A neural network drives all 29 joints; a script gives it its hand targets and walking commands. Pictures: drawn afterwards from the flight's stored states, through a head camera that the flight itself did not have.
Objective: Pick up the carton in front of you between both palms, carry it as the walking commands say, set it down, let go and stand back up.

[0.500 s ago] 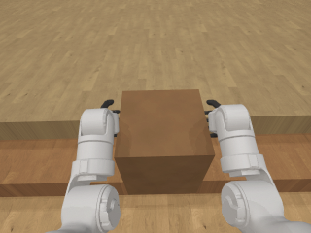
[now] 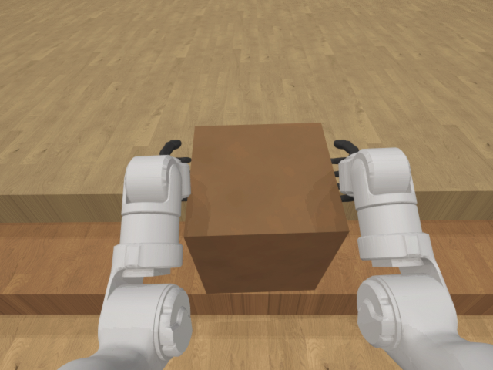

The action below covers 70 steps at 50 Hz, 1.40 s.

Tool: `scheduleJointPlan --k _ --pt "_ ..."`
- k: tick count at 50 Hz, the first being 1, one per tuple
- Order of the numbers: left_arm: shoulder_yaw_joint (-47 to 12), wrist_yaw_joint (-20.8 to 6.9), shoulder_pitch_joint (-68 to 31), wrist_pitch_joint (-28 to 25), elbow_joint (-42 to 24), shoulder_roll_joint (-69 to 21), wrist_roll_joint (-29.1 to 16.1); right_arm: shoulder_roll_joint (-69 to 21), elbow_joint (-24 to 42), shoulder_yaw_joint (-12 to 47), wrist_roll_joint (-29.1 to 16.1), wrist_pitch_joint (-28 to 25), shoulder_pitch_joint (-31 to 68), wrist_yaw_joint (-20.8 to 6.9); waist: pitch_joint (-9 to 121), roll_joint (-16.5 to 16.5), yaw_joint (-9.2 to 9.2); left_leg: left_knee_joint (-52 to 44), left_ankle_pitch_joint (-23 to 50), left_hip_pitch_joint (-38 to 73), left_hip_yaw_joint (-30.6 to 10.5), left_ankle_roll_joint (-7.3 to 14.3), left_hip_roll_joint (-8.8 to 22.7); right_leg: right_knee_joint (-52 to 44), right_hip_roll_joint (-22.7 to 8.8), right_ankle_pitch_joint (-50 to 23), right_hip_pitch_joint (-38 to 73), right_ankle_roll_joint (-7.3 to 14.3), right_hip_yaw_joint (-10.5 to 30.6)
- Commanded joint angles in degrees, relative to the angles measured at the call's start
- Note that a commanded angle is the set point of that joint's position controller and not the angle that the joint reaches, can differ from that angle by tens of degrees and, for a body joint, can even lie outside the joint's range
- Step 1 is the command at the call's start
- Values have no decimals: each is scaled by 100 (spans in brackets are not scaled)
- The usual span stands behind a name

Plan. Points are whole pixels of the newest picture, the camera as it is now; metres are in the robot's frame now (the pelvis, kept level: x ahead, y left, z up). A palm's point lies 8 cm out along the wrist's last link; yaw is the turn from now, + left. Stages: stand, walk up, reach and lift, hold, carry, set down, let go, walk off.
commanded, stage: carry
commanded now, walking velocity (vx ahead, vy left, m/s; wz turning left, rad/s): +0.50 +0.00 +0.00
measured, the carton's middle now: (259, 214) +0.38 +0.00 +0.07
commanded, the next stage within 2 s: none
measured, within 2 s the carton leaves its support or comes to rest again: neither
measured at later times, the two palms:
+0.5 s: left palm (200, 97) +0.57 +0.11 +0.20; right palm (344, 84) +0.59 -0.17 +0.21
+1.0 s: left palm out of the picture +0.88 +0.07 +0.44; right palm out of the picture +0.88 -0.22 +0.42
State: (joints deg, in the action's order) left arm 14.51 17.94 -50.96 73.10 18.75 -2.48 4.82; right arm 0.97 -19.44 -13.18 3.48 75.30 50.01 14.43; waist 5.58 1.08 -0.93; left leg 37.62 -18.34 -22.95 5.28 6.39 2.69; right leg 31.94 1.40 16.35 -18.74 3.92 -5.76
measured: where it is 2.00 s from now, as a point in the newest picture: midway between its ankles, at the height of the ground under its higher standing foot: (275, 136)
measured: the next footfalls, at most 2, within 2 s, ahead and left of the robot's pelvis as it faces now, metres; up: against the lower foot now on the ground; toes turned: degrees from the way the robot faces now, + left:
right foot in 0.46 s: +0.37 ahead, -0.15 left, +0.16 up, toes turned -4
left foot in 0.98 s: +0.66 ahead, +0.03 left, +0.32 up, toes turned +6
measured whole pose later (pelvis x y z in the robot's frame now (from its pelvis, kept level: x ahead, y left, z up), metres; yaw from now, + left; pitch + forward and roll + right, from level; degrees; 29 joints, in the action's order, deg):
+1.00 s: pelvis +0.49 -0.06 +0.20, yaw +1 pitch +4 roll +5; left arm 23.5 14.8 -65.1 79.9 23.3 0.8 7.8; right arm 1.4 -23.9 -15.7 7.7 83.4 65.7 14.7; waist 5.7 0.8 0.5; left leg 77.2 -22.9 -57.6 13.1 10.5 0.4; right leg 13.6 -5.5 9.5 2.5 3.5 -6.9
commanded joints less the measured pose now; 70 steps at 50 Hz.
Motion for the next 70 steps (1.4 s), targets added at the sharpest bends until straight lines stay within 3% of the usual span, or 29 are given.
scheduleJointPlan --k 1,3,6,9,12,15,17,20,22,23,24,25,26,28,31,36,39,43,45,48,50,51,52,53,54,58,64,68,70 --pt "-2350 -2293 -4410 121 -275 -6050 -2645 -6223 845 2276 -2724 -160 5097 -1884 2212 -589 -38 -357 -13 9 -156 64 90 -1102 -1511 -131 1343 1152 1769" --pt "-2268 -2283 -4416 231 -115 -6101 -2666 -6158 645 2115 -2593 -71 5094 -1900 2390 209 1 -1044 412 1321 -663 224 267 -197 -845 -744 647 671 745" --pt "-2111 -2361 -4631 324 116 -6192 -2730 -6086 264 1832 -2384 -16 4656 -1933 2118 1356 453 -2072 892 3415 -2865 1059 1417 1695 -371 681 -2003 196 117" --pt "-1849 -2416 -4811 314 394 -6266 -2635 -6068 433 1795 -2534 -23 5276 -1939 2080 467 816 -1773 3030 4589 -3313 1682 1929 5966 -181 1645 -4430 17 251" --pt "-1596 -2412 -4886 449 377 -6239 -2598 -6242 961 1855 -2759 54 6069 -1913 2044 -77 661 -1829 879 4614 -2849 1080 1835 8257 -347 1701 -5864 235 870" --pt "-1481 -2332 -4932 516 366 -6151 -2535 -6303 766 1585 -2654 158 5940 -1980 1460 291 689 -2265 -612 4133 -2553 826 1940 9573 -452 1947 -6844 400 970" --pt "-1562 -2294 -4979 487 303 -6128 -2455 -6436 554 1484 -2561 193 5859 -2082 928 274 359 -2977 -973 2937 -1662 419 1348 7801 -738 1941 -6145 356 501" --pt "-1767 -2221 -5191 402 47 -6228 -2519 -6492 295 1465 -2509 240 5786 -2204 1034 700 178 -4053 2685 373 -97 491 733 4185 -483 1204 -2183 346 -639" --pt "-1889 -2148 -5369 384 -240 -6256 -2642 -6509 282 1375 -2571 253 5765 -2245 2417 1980 -585 -1978 8624 1382 516 405 988 4154 294 641 -414 569 -1202" --pt "-1969 -2114 -5557 353 -435 -6359 -2711 -6448 372 1298 -2502 253 5794 -2229 3096 1818 -1030 -381 9538 1856 564 283 966 3173 601 553 323 589 -1279" --pt "-2065 -2113 -5652 325 -673 -6442 -2797 -6394 447 1293 -2424 265 5806 -2184 3738 1160 -1334 1593 8128 1691 359 21 701 1718 657 652 1394 637 -417" --pt "-2244 -2136 -5688 261 -885 -6392 -2835 -6463 598 1391 -2308 233 5710 -2147 4090 -960 -1009 3598 3611 -338 -230 -465 -250 -273 -1147 1044 2502 1537 4058" --pt "-2257 -2192 -5349 268 -945 -6633 -3103 -6125 732 1330 -2165 232 5666 -2085 4480 -1792 -843 6206 911 -843 -1397 -507 -1016 -1222 -1678 -1064 2581 1796 5906" --pt "-2431 -2307 -5995 271 -1440 -6653 -3302 -5855 926 1234 -1903 97 5757 -1943 4117 -425 -437 7344 860 -1504 -1688 -366 -633 -102 -1648 -1489 2367 1448 4469" --pt "-2556 -2444 -6061 370 -1491 -6868 -3282 -5598 1645 1554 -1748 51 6160 -1752 3132 -538 -322 6751 709 -2649 -1270 -37 -231 -259 -1396 -182 2289 946 3229" --pt "-2410 -2517 -5481 659 -954 -6509 -2911 -5455 1554 2018 -1643 184 5569 -1572 2862 -252 -549 5293 41 -3630 -458 -94 -146 -446 -1523 -2279 3292 1199 2480" --pt "-2227 -2610 -5091 773 -342 -6289 -2794 -5554 923 2054 -1667 361 5287 -1616 2673 -813 -919 8068 -1159 -6235 -225 135 -141 -704 -2109 -2807 4890 1538 2898" --pt "-1693 -2805 -5413 771 209 -5954 -2728 -5528 174 1873 -1767 455 5526 -1640 1272 -500 -531 7306 -1064 -6504 114 165 95 -1476 -1397 -965 3547 795 1897" --pt "-1452 -2846 -5518 814 439 -5822 -2721 -5552 93 1711 -1841 505 5864 -1594 945 -1031 -295 5531 -967 -4276 695 126 114 -2848 -1129 -2024 1737 880 1018" --pt "-980 -2781 -5576 902 844 -5648 -2459 -5920 -130 1551 -2196 590 6042 -1568 1945 -1823 358 3789 557 -1190 1404 567 -641 -1815 -1051 -9201 1304 712 -372" --pt "-751 -2703 -5477 888 1024 -5637 -2182 -6298 -39 1562 -2529 553 6311 -1679 2765 -1445 1113 2020 934 -5 1388 341 -1050 465 -1106 -10996 2298 294 -461" --pt "-652 -2641 -5459 818 870 -5630 -2121 -6470 37 1600 -2762 496 6406 -1758 3358 -1264 1268 430 1114 1025 969 227 -1269 2187 -901 -10832 2233 -70 -422" --pt "-696 -2617 -5536 740 703 -5566 -1966 -6721 167 1695 -2898 409 6519 -1875 3400 -670 1067 -544 2803 2402 -1048 600 -143 4101 -451 -4277 746 -207 241" --pt "-514 -2614 -5244 702 848 -5527 -1914 -6694 116 1595 -2917 296 6262 -1935 3999 1261 860 -957 5515 3486 -4619 2192 1369 7521 800 -553 -1475 -700 1220" --pt "-381 -2576 -5425 631 804 -5465 -1765 -6930 95 1478 -3032 273 6540 -2008 4149 272 882 -667 4261 3677 -4788 2253 1372 8678 645 -324 -2173 -402 2109" --pt "-513 -2349 -6135 445 -162 -4906 -1630 -7247 366 1666 -3402 177 7160 -2272 2193 -586 398 -1078 86 2325 -3166 865 1085 7717 -136 -450 -3420 323 1516" --pt "-1172 -2082 -5761 623 -125 -5114 -1715 -6906 -411 1049 -2830 438 6224 -2229 1989 279 1124 -1748 1721 4641 -2610 1117 1649 8975 -470 1790 -6728 465 737" --pt "-1348 -2065 -5447 759 403 -5396 -1751 -6684 -541 871 -2478 501 5877 -2359 1370 638 536 -3280 1950 2441 -825 635 768 5046 -727 1324 -4372 394 -212" --pt "-1443 -2074 -5568 775 471 -5731 -2012 -6565 -631 743 -2275 538 5851 -2388 1782 1351 269 -2934 6334 1357 119 526 605 3846 15 265 -1634 555 -1116"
